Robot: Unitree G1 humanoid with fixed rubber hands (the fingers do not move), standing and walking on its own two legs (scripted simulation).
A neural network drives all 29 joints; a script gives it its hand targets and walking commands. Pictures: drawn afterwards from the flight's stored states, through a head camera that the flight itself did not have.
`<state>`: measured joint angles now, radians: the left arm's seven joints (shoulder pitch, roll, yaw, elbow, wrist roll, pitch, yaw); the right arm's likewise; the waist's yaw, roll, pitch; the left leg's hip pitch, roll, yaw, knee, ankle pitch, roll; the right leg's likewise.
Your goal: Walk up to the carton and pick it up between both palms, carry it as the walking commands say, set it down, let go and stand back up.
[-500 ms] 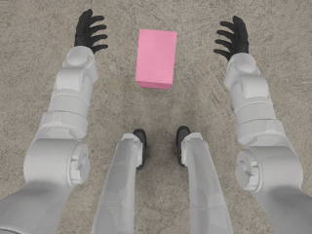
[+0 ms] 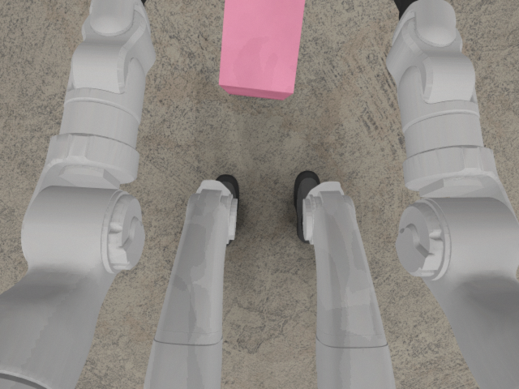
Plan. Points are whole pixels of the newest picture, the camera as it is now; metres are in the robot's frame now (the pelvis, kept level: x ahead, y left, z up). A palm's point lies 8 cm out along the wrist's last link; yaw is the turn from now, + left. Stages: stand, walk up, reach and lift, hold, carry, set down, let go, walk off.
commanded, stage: reach and lift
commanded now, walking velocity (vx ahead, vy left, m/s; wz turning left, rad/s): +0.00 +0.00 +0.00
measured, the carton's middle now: (260, 47) +0.55 +0.02 -0.50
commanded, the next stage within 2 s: none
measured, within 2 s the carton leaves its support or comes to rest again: neither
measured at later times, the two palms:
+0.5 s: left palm (175, 32) +0.53 +0.15 -0.30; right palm (365, 46) +0.52 -0.15 -0.30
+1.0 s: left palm (194, 49) +0.53 +0.15 -0.44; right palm (354, 56) +0.53 -0.17 -0.43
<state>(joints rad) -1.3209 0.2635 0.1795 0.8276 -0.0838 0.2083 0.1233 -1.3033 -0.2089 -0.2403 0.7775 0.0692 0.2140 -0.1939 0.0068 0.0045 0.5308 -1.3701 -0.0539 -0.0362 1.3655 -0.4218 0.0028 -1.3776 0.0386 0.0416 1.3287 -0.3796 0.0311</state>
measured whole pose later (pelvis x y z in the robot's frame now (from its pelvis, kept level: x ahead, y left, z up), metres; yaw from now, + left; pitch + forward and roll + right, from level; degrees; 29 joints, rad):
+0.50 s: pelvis -0.02 +0.00 -0.15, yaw +0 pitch +27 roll -1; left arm -1.40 0.31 0.09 0.84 -0.21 0.27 0.19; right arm -1.36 -0.25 -0.15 0.79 0.19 0.27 -0.23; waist 0.00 0.00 0.53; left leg -1.86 -0.07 -0.02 1.93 -0.55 0.00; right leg -1.87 0.07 0.05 1.90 -0.51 0.06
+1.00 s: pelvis +0.00 +0.00 -0.25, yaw +0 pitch +31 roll -1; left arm -1.44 0.33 0.04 1.02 -0.23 0.10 0.14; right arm -1.42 -0.32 -0.07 1.01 0.27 0.10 -0.18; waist -0.01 -0.02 0.53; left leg -2.16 -0.09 -0.02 2.24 -0.61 -0.02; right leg -2.17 0.08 0.03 2.20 -0.57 0.07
